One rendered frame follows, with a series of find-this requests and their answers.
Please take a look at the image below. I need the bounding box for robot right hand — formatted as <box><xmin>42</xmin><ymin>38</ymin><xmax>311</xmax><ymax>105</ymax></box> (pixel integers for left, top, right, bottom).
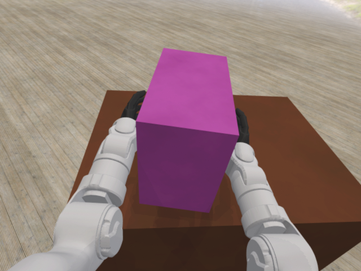
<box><xmin>235</xmin><ymin>108</ymin><xmax>249</xmax><ymax>145</ymax></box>

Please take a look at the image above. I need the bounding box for robot left upper arm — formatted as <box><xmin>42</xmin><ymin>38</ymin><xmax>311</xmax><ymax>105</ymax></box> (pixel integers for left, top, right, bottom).
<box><xmin>7</xmin><ymin>202</ymin><xmax>123</xmax><ymax>271</ymax></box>

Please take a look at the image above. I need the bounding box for carton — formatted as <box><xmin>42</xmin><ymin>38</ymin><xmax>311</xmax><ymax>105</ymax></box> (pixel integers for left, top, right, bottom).
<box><xmin>136</xmin><ymin>48</ymin><xmax>239</xmax><ymax>213</ymax></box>

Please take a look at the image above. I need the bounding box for robot left hand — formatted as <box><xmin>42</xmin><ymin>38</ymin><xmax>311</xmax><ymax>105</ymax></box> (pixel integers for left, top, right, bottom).
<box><xmin>121</xmin><ymin>90</ymin><xmax>146</xmax><ymax>120</ymax></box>

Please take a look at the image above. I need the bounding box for left robot forearm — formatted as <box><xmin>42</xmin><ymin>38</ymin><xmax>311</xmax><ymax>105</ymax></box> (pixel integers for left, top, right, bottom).
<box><xmin>53</xmin><ymin>117</ymin><xmax>137</xmax><ymax>245</ymax></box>

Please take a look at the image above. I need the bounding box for right robot forearm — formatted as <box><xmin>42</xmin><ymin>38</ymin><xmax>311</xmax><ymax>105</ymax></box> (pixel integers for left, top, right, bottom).
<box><xmin>225</xmin><ymin>142</ymin><xmax>319</xmax><ymax>271</ymax></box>

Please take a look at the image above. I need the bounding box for pedestal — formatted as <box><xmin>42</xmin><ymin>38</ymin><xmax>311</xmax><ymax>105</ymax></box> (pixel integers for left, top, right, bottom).
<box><xmin>68</xmin><ymin>90</ymin><xmax>361</xmax><ymax>271</ymax></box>

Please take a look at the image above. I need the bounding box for robot right upper arm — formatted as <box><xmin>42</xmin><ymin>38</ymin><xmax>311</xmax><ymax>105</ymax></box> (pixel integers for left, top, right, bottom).
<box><xmin>246</xmin><ymin>234</ymin><xmax>318</xmax><ymax>271</ymax></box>

